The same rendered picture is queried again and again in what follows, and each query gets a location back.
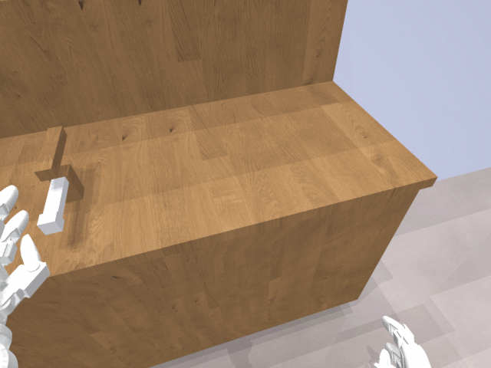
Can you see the counter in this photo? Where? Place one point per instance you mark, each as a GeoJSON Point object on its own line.
{"type": "Point", "coordinates": [220, 182]}

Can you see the robot left forearm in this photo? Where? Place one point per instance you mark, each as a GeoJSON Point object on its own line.
{"type": "Point", "coordinates": [7, 358]}

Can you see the tap lever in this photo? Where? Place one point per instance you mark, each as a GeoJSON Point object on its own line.
{"type": "Point", "coordinates": [51, 221]}

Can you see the robot right hand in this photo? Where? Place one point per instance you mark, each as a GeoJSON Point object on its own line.
{"type": "Point", "coordinates": [410, 354]}

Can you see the robot left hand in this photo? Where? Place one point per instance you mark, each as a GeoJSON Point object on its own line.
{"type": "Point", "coordinates": [25, 279]}

